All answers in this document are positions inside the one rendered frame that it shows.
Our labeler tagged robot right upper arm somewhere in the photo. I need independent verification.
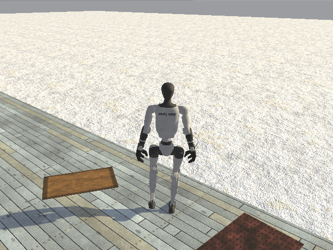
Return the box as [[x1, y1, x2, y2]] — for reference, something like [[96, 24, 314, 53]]
[[178, 105, 191, 135]]

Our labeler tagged robot left upper arm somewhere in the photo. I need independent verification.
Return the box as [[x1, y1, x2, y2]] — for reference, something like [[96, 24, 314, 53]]
[[143, 105, 157, 134]]

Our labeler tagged robot torso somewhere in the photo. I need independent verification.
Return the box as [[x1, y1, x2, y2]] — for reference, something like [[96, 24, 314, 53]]
[[155, 103, 179, 156]]

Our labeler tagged right robot hand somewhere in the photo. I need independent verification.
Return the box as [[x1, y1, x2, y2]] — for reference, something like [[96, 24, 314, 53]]
[[184, 150, 197, 163]]

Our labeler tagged right robot foot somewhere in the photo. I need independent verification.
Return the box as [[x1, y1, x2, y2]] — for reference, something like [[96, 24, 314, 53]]
[[169, 201, 176, 214]]

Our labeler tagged left robot forearm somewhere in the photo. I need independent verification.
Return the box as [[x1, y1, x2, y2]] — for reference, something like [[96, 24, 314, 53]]
[[137, 126, 148, 151]]

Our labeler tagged left robot hand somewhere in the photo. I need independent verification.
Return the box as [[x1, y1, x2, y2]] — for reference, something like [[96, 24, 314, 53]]
[[136, 149, 148, 162]]

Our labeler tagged right robot forearm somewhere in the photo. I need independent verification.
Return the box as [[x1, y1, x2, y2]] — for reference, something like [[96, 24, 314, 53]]
[[186, 127, 196, 151]]

